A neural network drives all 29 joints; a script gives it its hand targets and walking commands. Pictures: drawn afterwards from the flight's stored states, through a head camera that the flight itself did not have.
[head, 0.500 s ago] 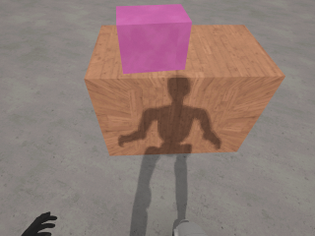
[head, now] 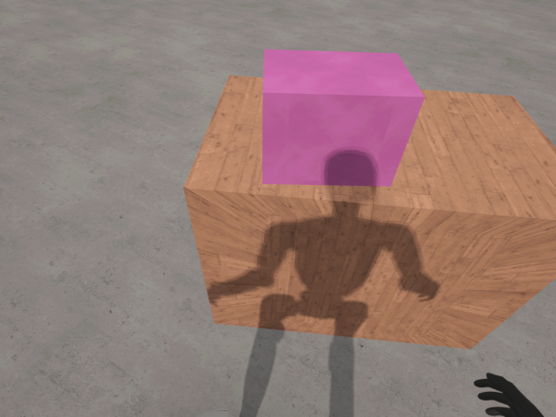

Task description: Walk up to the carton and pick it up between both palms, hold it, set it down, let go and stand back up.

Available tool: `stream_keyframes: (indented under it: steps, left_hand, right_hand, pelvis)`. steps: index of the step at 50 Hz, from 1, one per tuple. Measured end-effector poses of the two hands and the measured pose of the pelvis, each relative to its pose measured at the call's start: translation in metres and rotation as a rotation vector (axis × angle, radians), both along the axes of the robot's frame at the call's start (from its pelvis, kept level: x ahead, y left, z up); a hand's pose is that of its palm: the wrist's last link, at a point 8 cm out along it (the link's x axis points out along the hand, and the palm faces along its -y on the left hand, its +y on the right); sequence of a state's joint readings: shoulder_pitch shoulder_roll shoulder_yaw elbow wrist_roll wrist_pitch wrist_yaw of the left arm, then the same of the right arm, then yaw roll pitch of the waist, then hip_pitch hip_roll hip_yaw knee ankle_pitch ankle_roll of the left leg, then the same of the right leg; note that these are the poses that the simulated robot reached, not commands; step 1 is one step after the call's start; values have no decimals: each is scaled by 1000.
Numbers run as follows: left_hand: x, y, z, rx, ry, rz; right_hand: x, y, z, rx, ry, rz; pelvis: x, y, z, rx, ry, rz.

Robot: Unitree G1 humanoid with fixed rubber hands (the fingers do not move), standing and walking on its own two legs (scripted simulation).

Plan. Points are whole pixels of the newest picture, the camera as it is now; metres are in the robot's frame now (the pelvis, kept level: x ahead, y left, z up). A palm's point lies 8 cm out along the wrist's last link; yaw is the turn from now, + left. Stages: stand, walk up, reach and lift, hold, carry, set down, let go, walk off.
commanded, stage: walk up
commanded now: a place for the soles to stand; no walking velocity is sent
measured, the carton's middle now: (329, 119) +0.71 -0.08 +0.06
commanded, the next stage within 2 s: none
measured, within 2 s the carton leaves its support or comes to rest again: neither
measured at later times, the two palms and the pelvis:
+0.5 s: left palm (139, 274) +0.34 +0.26 -0.03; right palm (535, 409) +0.18 -0.36 -0.07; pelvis +0.15 -0.03 +0.01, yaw -3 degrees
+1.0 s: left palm (122, 294) +0.32 +0.29 -0.07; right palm (487, 295) +0.35 -0.34 -0.04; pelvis +0.21 -0.02 +0.03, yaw -1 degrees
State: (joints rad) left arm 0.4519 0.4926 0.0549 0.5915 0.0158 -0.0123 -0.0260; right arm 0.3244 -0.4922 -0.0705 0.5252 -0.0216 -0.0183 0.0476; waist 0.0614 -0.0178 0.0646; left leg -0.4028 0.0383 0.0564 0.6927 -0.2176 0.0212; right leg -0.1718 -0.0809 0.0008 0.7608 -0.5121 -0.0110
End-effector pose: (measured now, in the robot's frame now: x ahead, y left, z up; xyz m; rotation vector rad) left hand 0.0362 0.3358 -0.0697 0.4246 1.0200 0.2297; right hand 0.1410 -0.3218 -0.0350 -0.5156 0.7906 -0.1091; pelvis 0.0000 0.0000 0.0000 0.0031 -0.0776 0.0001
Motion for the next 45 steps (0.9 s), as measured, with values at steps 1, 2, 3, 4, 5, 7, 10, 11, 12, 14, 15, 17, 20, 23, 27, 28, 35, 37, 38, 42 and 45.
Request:
stream_keyframes:
  steps: [1, 2, 3, 4, 5, 7, 10, 11, 12, 14, 15, 17, 20, 23, 27, 28, 35, 37, 38, 42, 45]
  left_hand:
    - [11, 2, -6, -11, 6, 1]
    - [23, 3, -10, -22, 13, -5]
    - [37, 2, -11, -31, 15, -20]
    - [52, 0, -10, -38, 10, -39]
    - [69, -3, -8, -47, -4, -59]
    - [102, -9, -1, -64, -37, -103]
    - [147, -18, 10, -76, -65, -170]
    - [162, -22, 14, -76, -71, -189]
    - [176, -25, 17, -74, -77, -207]
    - [205, -33, 23, -66, -95, -235]
    - [220, -37, 26, -62, -109, -243]
    - [248, -47, 32, -53, -141, -254]
    - [285, -61, 33, -22, -192, -259]
    - [305, -74, 34, -7, -223, -242]
    - [305, -74, 38, 3, -216, -198]
    - [303, -71, 37, 7, -208, -183]
    - [293, -49, 16, -30, -128, -90]
    - [290, -49, 11, -55, -91, -70]
    - [289, -49, 9, -64, -76, -63]
    - [288, -48, 4, -82, -32, -45]
    - [288, -47, 2, -86, -8, -25]
  right_hand:
    - [6, 2, 0, -12, -9, -7]
    - [10, 5, 1, -18, -15, -21]
    - [11, 7, 2, -19, -16, -40]
    - [10, 9, 4, -20, -10, -58]
    - [8, 10, 7, -22, 4, -72]
    - [-1, 10, 11, -27, 47, -100]
    - [-16, 2, 16, -33, 104, -157]
    - [-20, -1, 17, -32, 119, -179]
    - [-23, -4, 17, -30, 132, -199]
    - [-29, -11, 14, -24, 163, -233]
    - [-31, -14, 11, -20, 181, -244]
    - [-28, -22, 3, -6, 208, -266]
    - [-12, -35, -18, 23, 229, -278]
    - [17, -42, -36, 57, 238, -277]
    - [66, -42, -38, 62, 200, -222]
    - [78, -42, -37, 57, 189, -207]
    - [127, -36, -29, 29, 170, -181]
    - [142, -32, -22, 39, 156, -182]
    - [150, -30, -19, 43, 148, -178]
    - [179, -23, -9, 55, 124, -162]
    - [194, -21, -6, 59, 116, -165]
  pelvis:
    - [7, 4, -3, 10, 0, -7]
    - [14, 8, -3, 10, 1, -14]
    - [21, 9, -1, 9, 1, -18]
    - [27, 10, 2, 6, 2, -23]
    - [34, 10, 5, 1, 2, -26]
    - [46, 10, 13, -4, 4, -34]
    - [65, 8, 22, -10, 8, -43]
    - [72, 7, 24, -9, 8, -47]
    - [78, 6, 25, -7, 9, -50]
    - [91, 2, 26, -1, 8, -52]
    - [98, -1, 26, 2, 7, -50]
    - [111, -8, 23, 7, 7, -51]
    - [133, -24, 12, 18, 3, -47]
    - [147, -33, 6, -4, 1, -46]
    - [162, -34, 9, 2, -2, -40]
    - [166, -34, 9, 1, -1, -37]
    - [185, -26, 10, 8, -5, -27]
    - [192, -26, 15, -4, 1, -22]
    - [195, -25, 18, -5, 5, -22]
    - [202, -24, 25, -9, 17, -21]
    - [206, -23, 29, -9, 20, -19]
